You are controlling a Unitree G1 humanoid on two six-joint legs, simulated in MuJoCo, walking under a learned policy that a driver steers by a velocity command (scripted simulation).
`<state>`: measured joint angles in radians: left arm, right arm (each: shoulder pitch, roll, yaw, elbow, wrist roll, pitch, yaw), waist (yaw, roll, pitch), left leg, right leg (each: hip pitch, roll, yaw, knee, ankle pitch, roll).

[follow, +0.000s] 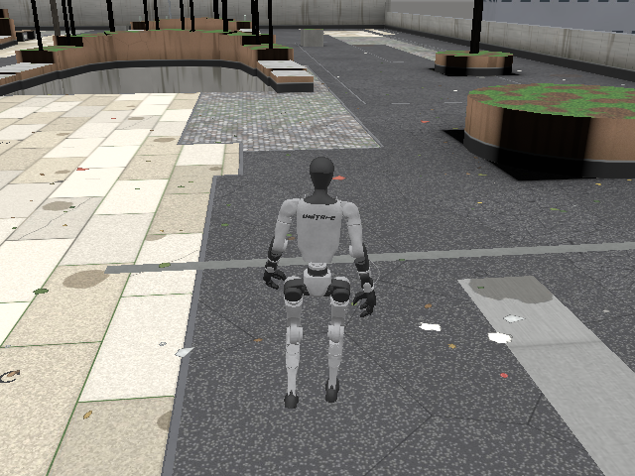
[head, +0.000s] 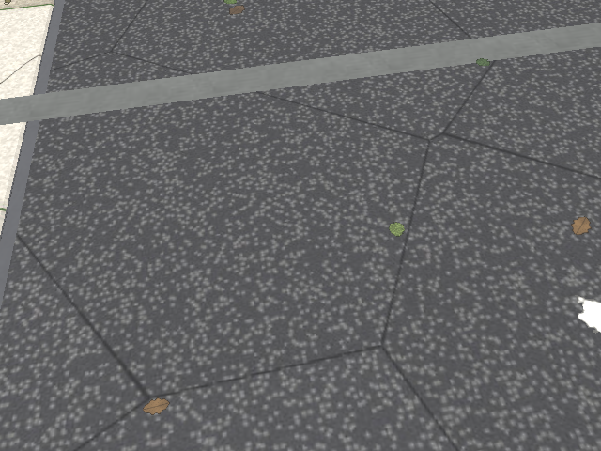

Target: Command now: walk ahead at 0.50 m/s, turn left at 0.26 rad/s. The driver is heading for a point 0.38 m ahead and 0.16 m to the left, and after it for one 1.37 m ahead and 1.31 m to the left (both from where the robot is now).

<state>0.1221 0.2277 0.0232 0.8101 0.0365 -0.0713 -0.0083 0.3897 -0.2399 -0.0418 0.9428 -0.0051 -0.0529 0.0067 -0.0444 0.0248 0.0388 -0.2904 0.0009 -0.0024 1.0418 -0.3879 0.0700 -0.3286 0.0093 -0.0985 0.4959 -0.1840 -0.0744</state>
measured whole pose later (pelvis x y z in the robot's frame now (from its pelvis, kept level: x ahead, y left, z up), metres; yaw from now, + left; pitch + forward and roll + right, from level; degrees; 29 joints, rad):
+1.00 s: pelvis +0.37 +0.05 +0.00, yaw +34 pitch +1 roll +0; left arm 0.12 0.27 0.03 0.73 0.00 0.02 0.04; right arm 0.29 -0.31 -0.09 0.79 -0.02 0.04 -0.01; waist -0.05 0.01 0.05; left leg -0.22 -0.18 -0.22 0.48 -0.25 0.08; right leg -0.37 0.03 0.07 0.66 -0.34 0.02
